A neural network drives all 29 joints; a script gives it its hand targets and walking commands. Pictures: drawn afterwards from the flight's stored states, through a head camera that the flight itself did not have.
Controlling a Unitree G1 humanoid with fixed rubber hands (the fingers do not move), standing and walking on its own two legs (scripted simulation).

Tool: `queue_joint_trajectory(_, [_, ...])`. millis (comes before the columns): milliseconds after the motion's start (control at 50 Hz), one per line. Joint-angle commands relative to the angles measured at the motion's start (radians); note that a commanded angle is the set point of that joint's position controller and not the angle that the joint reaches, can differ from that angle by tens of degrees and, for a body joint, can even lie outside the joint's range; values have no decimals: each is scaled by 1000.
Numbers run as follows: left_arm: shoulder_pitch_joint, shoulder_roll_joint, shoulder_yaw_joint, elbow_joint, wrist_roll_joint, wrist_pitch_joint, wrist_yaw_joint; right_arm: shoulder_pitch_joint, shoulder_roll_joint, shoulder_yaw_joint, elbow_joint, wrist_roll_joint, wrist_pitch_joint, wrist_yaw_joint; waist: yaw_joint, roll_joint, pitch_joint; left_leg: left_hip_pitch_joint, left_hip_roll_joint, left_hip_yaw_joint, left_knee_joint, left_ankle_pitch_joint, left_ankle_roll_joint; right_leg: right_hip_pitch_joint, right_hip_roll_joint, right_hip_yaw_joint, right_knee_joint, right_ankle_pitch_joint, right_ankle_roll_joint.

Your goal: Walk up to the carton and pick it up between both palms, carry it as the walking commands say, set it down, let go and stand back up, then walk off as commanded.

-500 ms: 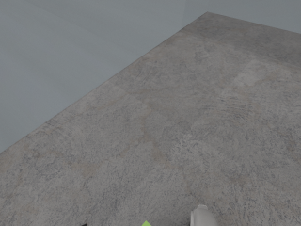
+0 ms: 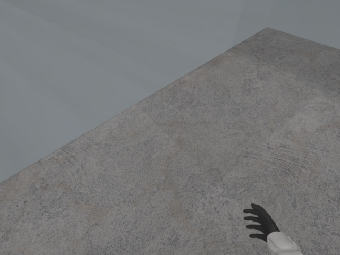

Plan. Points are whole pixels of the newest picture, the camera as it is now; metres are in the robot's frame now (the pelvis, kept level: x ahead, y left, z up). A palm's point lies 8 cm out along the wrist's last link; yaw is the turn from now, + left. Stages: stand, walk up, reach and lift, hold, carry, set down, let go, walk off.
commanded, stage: walk off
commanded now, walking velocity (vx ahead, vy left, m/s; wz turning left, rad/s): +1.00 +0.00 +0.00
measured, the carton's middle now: out of the picture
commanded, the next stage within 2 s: stand in 0.02 s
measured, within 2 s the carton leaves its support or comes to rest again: neither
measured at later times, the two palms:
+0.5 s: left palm out of the picture -0.12 +0.21 -0.08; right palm (255, 227) +0.25 -0.14 -0.13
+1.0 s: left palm (59, 243) +0.15 +0.41 -0.17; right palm out of the picture -0.05 -0.06 -0.15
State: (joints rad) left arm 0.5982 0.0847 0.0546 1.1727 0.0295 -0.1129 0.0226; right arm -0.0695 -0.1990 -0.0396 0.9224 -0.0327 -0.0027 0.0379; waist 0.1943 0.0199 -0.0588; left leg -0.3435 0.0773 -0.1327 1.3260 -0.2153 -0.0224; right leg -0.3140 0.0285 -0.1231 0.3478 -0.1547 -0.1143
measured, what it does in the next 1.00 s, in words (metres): goes down: left foot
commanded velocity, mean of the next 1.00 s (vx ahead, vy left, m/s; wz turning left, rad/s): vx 0.00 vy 0.00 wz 0.00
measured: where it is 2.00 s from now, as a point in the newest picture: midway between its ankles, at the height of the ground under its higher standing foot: outside the picture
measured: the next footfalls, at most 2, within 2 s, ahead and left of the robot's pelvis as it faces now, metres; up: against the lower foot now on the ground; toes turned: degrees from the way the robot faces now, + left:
left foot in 0.62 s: -0.06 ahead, +0.31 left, +0.00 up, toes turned +1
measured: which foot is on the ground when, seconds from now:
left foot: down 0.00-0.38, up 0.40-0.60, down 0.62-1.00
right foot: down 0.00-1.00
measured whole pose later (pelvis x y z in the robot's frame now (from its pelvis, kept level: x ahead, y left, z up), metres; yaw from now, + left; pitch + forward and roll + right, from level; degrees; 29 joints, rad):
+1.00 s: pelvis +0.05 +0.16 -0.02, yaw -4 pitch +2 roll -3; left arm 0.08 0.24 0.06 1.11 0.00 0.01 0.04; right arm 0.39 -0.15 0.00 1.16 -0.01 -0.01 -0.05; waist -0.04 -0.01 0.03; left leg -0.03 0.13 0.05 0.52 -0.51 -0.06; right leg -0.27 -0.08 -0.02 0.54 -0.30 0.11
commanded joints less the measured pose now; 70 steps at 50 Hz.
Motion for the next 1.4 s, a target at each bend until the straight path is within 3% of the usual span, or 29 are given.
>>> queue_joint_trajectory(0, [172,176,36,1,5,-12,11,-133,-57,-10,-100,10,-25,-1,-39,-80,43,-320,-6,96,-130,-56,-26,443,-258,420,-235,-177,94])
queue_joint_trajectory(20, [170,164,33,4,7,-12,15,-140,-46,-9,-94,12,-25,-2,-41,-76,72,-320,-12,115,-186,-70,-37,463,-254,385,-222,-16,105])
queue_joint_trajectory(60, [188,154,30,19,6,-15,19,-124,-31,-13,-70,11,-26,-13,-44,-91,79,-300,-36,145,-267,-114,-65,525,-242,315,-147,425,137])
queue_joint_trajectory(80, [221,147,25,35,2,-13,23,-120,-23,-16,-62,12,-28,-19,-34,-150,67,-303,-64,163,-309,-156,-78,586,-230,280,-91,669,157])
queue_joint_trajectory(120, [252,143,18,58,3,-5,37,-108,-8,-24,-48,20,-28,-31,-22,-257,27,-323,-107,185,-412,-214,-92,704,-222,229,0,1026,180])
queue_joint_trajectory(160, [281,133,14,79,9,8,55,-135,-2,-32,-52,29,-30,-44,-4,-282,-6,-345,-142,206,-507,-239,-103,793,-218,215,43,1185,194])
queue_joint_trajectory(200, [293,126,10,88,10,18,68,-167,6,-36,-59,32,-30,-51,14,-294,-46,-348,-169,226,-574,-242,-122,866,-211,208,68,1237,196])
queue_joint_trajectory(260, [305,114,14,109,18,27,79,-168,16,-46,-57,34,-29,-51,26,-347,-57,-361,-189,241,-612,-258,-128,908,-198,195,86,1223,194])
queue_joint_trajectory(380, [220,89,13,104,29,32,80,-150,36,-43,-30,36,-18,-52,4,-297,-58,-289,-173,254,-729,-260,-109,868,-198,208,103,1114,128])
queue_joint_trajectory(460, [131,115,17,95,30,50,76,-88,35,-33,12,33,-5,-66,-33,-307,-48,-141,-155,251,-913,-253,-93,780,-181,201,113,1033,87])
queue_joint_trajectory(500, [91,121,20,93,25,62,72,-13,47,-23,53,31,0,-77,-56,-347,-52,1,-145,251,-1016,-166,-85,660,-171,195,113,972,86])
queue_joint_trajectory(540, [47,113,23,82,8,73,64,90,65,-5,104,17,-3,-87,-95,-323,-49,258,-81,246,-1159,82,-71,399,-161,174,109,785,98])
queue_joint_trajectory(580, [-26,106,28,50,-3,68,46,212,6,-7,147,-1,-6,-88,-145,-234,-56,505,45,211,-1026,259,-75,85,-165,167,56,428,118])
queue_joint_trajectory(620, [-72,95,37,39,0,60,31,293,-51,-11,174,6,2,-79,-182,-2,48,523,186,181,-913,707,-43,-160,-111,91,86,-43,139])
queue_joint_trajectory(660, [-67,37,21,39,-3,70,34,314,-84,-10,190,10,2,-81,-182,150,95,458,216,194,-904,938,26,-189,-81,59,251,-185,157])
queue_joint_trajectory(680, [-88,48,19,28,0,75,33,299,-78,-5,186,8,3,-83,-175,191,88,396,202,207,-901,937,52,-147,-76,54,285,-198,168])
queue_joint_trajectory(700, [-129,91,22,4,3,76,27,291,-66,0,194,4,2,-91,-163,211,103,285,194,208,-892,886,68,-49,-87,58,222,-156,176])
queue_joint_trajectory(720, [-172,132,30,-12,4,80,22,295,-17,6,189,9,2,-95,-159,162,134,224,164,213,-893,845,59,6,-78,45,196,-94,175])
queue_joint_trajectory(780, [-201,130,24,-7,-14,101,17,354,-11,12,177,26,-9,-98,-154,94,101,146,96,246,-871,684,6,197,-105,59,202,358,148])
queue_joint_trajectory(820, [-231,147,18,-17,-20,111,18,389,-17,16,186,32,-18,-94,-155,72,78,127,74,239,-860,589,3,248,-119,65,208,461,140])
queue_joint_trajectory(1040, [-471,189,-10,-86,-35,135,4,571,-72,25,181,19,-35,-95,-208,148,98,167,81,176,-865,906,27,227,-85,40,215,239,146])
queue_joint_trajectory(1160, [-499,211,-16,-101,-36,131,6,609,-69,12,160,21,-34,-91,-221,65,87,161,73,187,-864,803,15,282,-110,36,203,423,152])
queue_joint_trajectory(1380, [-467,191,-15,-106,-31,119,18,614,-40,-9,143,25,-21,-87,-235,52,84,224,58,231,-866,670,8,225,-131,19,181,463,166])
